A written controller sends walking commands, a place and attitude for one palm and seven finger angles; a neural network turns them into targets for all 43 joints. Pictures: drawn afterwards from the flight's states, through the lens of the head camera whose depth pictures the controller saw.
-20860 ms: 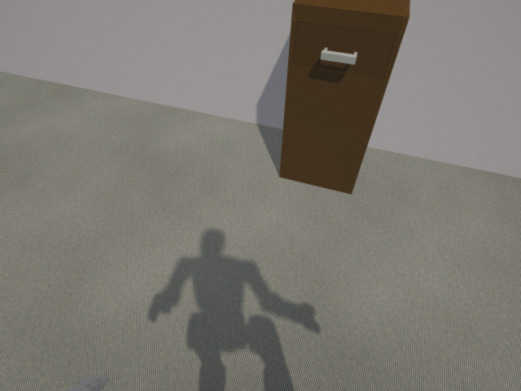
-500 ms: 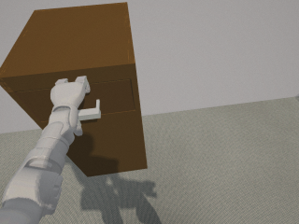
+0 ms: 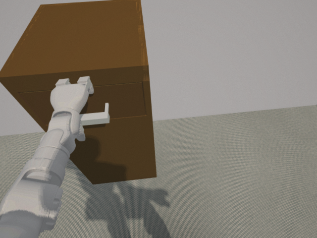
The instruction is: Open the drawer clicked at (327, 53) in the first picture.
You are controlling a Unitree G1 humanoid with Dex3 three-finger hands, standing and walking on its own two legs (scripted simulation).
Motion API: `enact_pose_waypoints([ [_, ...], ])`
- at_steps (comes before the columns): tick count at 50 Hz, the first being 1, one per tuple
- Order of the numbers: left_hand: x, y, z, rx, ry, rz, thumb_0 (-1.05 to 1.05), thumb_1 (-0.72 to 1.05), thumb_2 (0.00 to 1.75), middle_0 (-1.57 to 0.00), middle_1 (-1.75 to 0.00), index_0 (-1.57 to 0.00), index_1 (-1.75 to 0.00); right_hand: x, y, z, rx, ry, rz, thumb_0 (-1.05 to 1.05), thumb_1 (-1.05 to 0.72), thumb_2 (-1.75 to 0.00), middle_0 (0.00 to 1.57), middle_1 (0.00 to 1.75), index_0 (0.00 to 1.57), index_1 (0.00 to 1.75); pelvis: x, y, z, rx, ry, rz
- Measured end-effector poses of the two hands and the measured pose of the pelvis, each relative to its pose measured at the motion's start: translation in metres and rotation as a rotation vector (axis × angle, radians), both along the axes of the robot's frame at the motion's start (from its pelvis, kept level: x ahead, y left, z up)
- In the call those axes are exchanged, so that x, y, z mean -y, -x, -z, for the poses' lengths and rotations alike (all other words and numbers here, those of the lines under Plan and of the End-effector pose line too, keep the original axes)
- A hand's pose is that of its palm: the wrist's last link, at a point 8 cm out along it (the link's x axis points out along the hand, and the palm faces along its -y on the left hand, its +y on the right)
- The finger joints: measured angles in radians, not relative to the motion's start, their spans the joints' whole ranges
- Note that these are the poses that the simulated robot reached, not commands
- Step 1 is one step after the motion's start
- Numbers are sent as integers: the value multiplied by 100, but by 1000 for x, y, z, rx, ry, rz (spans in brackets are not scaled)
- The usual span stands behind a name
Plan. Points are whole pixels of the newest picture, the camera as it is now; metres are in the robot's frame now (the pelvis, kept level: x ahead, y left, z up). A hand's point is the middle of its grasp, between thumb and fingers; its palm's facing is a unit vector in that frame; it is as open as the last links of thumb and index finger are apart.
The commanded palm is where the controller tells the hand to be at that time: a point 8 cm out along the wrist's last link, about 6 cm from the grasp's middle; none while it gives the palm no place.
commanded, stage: re-aim the fingers above the handle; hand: left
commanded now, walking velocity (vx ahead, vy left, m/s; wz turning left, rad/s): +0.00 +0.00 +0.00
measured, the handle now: (88, 113) +0.49 +0.23 -0.01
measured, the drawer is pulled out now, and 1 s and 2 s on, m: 0.00 0.00 0.00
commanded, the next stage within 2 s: lower the fingers behind the handle in 1.30 s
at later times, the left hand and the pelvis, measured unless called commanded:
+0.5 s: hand (76, 125) +0.40 +0.22 +0.05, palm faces +0.02 -0.04 -1.00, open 13.9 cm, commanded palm +0.38 +0.23 +0.11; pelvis +0.00 +0.00 +0.00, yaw +1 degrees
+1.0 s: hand (77, 126) +0.41 +0.22 +0.04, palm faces -0.04 -0.05 -1.00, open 13.9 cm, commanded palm +0.39 +0.23 +0.11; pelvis +0.00 +0.00 +0.00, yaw +1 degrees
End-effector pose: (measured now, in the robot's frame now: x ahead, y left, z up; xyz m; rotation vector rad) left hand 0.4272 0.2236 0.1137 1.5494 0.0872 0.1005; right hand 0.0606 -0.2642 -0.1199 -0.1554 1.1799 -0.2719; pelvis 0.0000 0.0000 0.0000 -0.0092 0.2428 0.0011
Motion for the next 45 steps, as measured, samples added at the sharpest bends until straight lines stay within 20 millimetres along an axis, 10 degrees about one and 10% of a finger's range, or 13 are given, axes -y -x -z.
enact_pose_waypoints([
  [31,2,43,11,-29,7,12,0,-49,30,-32,-120,-32,-120,-10,-50,-10,121,-12,-66,1,-91,-90,20,30,20,30,3,2,-3,61,-7,-17],
  [45,-7,36,17,-90,29,13,0,-49,30,-32,-120,-31,-120,0,-27,-3,48,1,-41,1,-91,-90,20,30,20,30,5,-3,-3,36,-7,-6],
])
